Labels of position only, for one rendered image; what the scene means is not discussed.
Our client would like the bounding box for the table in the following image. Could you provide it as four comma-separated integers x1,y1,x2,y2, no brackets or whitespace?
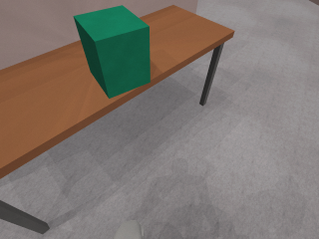
0,5,235,234

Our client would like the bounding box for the left robot thigh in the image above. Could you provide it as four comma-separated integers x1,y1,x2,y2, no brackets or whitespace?
113,220,145,239

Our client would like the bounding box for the carton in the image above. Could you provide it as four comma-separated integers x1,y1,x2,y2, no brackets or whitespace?
73,5,151,99

